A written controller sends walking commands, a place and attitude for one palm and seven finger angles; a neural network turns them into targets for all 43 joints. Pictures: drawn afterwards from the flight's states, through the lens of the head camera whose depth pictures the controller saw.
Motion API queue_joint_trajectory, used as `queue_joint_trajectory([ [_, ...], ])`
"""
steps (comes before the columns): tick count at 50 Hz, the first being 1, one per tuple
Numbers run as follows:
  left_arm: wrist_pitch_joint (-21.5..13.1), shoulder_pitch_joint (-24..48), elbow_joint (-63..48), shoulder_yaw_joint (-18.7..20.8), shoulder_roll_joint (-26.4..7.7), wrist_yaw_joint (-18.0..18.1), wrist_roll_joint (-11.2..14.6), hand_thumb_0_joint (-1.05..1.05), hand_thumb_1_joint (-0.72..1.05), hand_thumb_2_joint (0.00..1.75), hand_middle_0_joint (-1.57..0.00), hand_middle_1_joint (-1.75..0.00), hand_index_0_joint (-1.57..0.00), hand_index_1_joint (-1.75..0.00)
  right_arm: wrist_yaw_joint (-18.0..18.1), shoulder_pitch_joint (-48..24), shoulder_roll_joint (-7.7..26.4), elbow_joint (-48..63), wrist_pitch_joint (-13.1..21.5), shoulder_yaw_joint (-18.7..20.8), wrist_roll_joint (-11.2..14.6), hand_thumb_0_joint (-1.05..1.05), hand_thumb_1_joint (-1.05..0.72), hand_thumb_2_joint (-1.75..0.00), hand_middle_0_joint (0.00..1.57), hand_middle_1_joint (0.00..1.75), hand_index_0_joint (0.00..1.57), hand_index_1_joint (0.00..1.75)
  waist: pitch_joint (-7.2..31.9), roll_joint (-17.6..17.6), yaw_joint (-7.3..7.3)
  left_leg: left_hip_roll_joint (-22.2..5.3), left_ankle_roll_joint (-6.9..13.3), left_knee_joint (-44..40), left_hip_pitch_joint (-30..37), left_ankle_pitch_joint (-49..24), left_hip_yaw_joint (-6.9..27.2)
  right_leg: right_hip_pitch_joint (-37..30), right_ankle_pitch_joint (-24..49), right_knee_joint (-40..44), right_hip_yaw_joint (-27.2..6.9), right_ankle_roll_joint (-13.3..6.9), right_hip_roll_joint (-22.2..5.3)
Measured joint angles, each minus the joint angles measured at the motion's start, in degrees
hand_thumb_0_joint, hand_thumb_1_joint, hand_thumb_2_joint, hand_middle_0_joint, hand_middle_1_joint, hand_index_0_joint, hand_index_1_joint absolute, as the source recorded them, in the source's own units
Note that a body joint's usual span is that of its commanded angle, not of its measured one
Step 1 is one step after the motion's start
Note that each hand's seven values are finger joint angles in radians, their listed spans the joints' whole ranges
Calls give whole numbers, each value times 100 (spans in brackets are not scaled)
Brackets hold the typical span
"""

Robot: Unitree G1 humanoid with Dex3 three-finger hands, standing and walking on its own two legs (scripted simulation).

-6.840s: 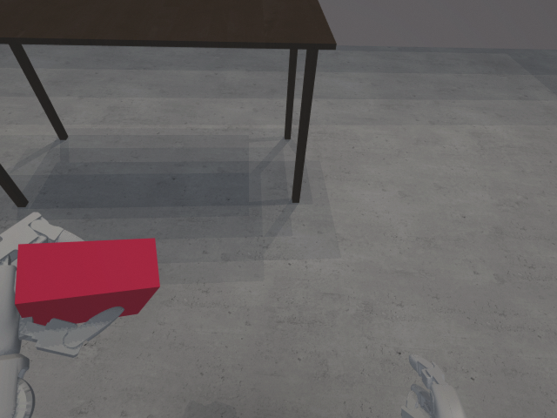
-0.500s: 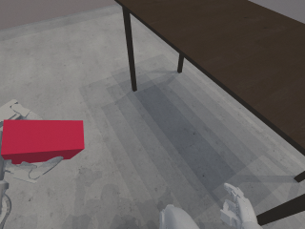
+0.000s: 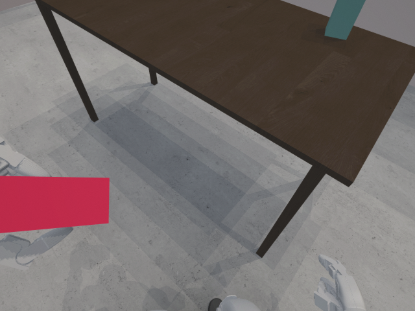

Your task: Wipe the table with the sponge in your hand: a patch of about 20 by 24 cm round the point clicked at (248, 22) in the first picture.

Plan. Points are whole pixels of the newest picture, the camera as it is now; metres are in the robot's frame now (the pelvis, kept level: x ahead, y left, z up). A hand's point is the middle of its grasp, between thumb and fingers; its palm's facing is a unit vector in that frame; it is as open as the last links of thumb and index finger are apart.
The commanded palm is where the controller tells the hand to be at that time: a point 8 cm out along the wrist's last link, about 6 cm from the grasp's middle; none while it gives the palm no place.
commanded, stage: turn to face it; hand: left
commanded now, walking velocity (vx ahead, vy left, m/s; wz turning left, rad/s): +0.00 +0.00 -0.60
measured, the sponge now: (60, 204) +0.22 +0.20 +0.18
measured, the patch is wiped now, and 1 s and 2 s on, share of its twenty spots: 0.00 0.00 0.00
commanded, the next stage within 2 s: take the last steps up to it in 1.64 s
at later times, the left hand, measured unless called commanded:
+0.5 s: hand (194, 223) +0.20 +0.04 +0.20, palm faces +0.04 -0.81 -0.59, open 9.7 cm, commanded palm +0.16 +0.11 +0.19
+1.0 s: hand (267, 291) +0.13 -0.04 +0.20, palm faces -0.10 -0.86 -0.50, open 9.7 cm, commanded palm +0.12 +0.00 +0.19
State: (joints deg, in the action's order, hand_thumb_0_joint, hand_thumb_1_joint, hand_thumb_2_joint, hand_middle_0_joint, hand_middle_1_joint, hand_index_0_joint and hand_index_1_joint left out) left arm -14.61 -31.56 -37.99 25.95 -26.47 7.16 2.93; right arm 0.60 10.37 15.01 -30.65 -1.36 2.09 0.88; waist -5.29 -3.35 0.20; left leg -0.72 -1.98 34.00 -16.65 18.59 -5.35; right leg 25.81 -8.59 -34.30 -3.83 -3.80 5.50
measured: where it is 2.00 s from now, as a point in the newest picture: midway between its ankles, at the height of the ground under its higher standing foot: outside the picture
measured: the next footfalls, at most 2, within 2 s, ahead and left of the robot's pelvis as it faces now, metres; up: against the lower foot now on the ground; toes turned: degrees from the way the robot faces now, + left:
right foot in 0.26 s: +0.01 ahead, -0.18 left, +0.00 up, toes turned -16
left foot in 0.80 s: -0.07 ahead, +0.02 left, +0.00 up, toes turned -25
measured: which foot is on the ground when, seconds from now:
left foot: down 0.00-0.26, up 0.28-0.78, down 0.80-1.00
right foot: down 0.00-0.00, up 0.02-0.24, down 0.26-0.82, up 0.84-1.00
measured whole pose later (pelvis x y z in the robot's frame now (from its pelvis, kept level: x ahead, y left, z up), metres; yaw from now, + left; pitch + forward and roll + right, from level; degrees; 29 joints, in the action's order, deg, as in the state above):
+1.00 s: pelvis -0.18 -0.13 +0.01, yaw -36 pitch +0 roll +1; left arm -12.0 -28.3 -30.8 23.6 -23.3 7.1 2.6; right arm -0.3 11.5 9.7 -28.9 -0.5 -0.3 1.7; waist -3.8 1.5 -3.9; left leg -9.0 -5.4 31.3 -10.6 19.2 -8.9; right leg 29.1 -24.4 -54.7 0.4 2.5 0.8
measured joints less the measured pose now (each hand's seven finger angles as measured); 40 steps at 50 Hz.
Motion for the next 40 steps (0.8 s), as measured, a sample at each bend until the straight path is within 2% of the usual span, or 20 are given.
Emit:
queue_joint_trajectory([
  [1,-15,64,85,-8,43,-5,-27,0,-45,100,-79,-135,-78,-135,31,9,-26,15,2,-13,-12,1,-91,-90,20,30,20,30,2,-64,-83,-22,88,-55,54,-229,-99,101,-489,-313,-28,110,7],
  [3,-5,180,368,-39,174,5,-132,0,-45,100,-79,-135,-78,-135,79,35,-91,31,44,-33,-25,1,-91,-90,20,30,20,30,58,0,-193,-189,127,-47,119,-273,-225,422,-1257,-1589,185,343,-23],
  [5,86,321,682,-112,330,20,-198,0,-45,100,-79,-135,-78,-135,84,78,-182,20,94,-47,-4,1,-91,-90,20,30,20,30,140,183,-247,-408,59,-55,173,-243,-258,539,-1519,-2570,403,500,-152],
  [6,139,392,824,-177,432,36,-203,0,-45,100,-79,-135,-78,-135,70,100,-222,14,118,-68,19,1,-91,-90,20,30,20,30,175,285,-289,-525,11,-77,202,-251,-283,489,-1588,-2713,495,559,-255],
  [9,319,560,1087,-407,705,100,-190,0,-45,100,-79,-135,-78,-135,27,152,-342,54,206,-190,81,1,-91,-90,20,30,20,30,200,535,-415,-875,-157,-74,231,-292,-420,59,-1720,-2105,685,684,-572],
  [12,443,774,1118,-602,719,124,-199,0,-45,100,-79,-135,-78,-135,-10,175,-484,156,353,-335,76,1,-91,-90,20,30,20,30,64,628,-442,-1187,-365,236,81,-229,-503,-563,-1584,-952,802,738,-757],
  [13,461,874,1083,-647,673,117,-209,0,-45,100,-79,-135,-78,-135,-29,171,-517,184,406,-373,76,1,-91,-90,20,30,20,30,-10,638,-434,-1296,-433,451,-26,-161,-496,-722,-1215,-589,852,658,-762],
  [14,465,1010,1070,-722,688,103,-236,0,-45,100,-79,-135,-78,-135,-46,120,-500,161,439,-381,77,1,-91,-90,21,30,20,30,-149,756,-377,-1419,-392,704,-140,-9,-365,-712,-1004,-610,941,457,-636],
  [15,462,1107,1036,-792,692,86,-241,0,-45,100,-79,-135,-78,-135,-44,52,-474,95,428,-383,64,1,-91,-90,21,30,21,30,-257,798,-296,-1350,-345,1125,-327,472,-126,-636,-982,-729,982,262,-569],
  [17,452,1149,889,-839,656,42,-180,0,-45,100,-79,-135,-78,-135,-30,-110,-420,-83,324,-368,41,1,-91,-90,21,30,21,30,-399,704,-183,-946,-315,2246,-749,956,249,-495,-979,-778,911,16,-535],
  [19,373,893,652,-698,542,0,-83,0,-45,100,-79,-135,-78,-135,-27,-243,-362,-156,166,-330,9,1,-91,-90,21,30,21,30,-471,577,-95,-605,-337,3080,-1033,848,382,-423,-779,-552,724,-80,-444],
  [22,207,305,395,-355,265,-21,15,0,-45,100,-79,-135,-78,-135,-32,-267,-269,-126,-53,-203,-18,1,-91,-90,21,30,20,30,-422,491,82,-332,-390,3279,-1178,622,387,-418,-403,-79,528,-177,-270],
  [25,101,-61,366,-85,41,8,65,0,-45,100,-79,-135,-78,-135,-16,-180,-149,-140,-179,-65,-17,1,-91,-90,20,30,20,30,-280,430,134,-192,-401,2816,-1073,602,326,-458,-105,321,383,-256,-135],
  [29,151,-153,594,-15,66,72,91,0,-45,100,-79,-135,-78,-135,13,-88,14,-185,-304,39,11,1,-91,-90,20,30,20,30,-35,320,20,-59,-336,2100,-805,736,331,-471,229,705,131,-328,23],
  [36,429,300,987,-597,622,150,19,0,-45,100,-79,-135,-78,-135,36,-59,85,-80,-424,22,14,1,-91,-90,20,30,20,30,314,71,-228,145,-92,755,-101,980,392,-495,842,1342,-262,-336,238],
  [38,448,431,954,-742,684,125,-26,0,-45,100,-79,-135,-78,-135,16,-93,33,-14,-422,0,-10,1,-91,-90,20,30,20,30,373,-9,-265,179,4,226,162,1020,345,-458,1026,1517,-347,-293,316],
  [40,413,541,846,-815,652,79,-54,0,-45,100,-79,-135,-78,-135,-17,-133,-12,89,-388,-26,-30,1,-91,-90,20,30,20,30,405,-9,-254,133,153,-491,514,942,271,-313,1058,1500,-364,-149,455],
])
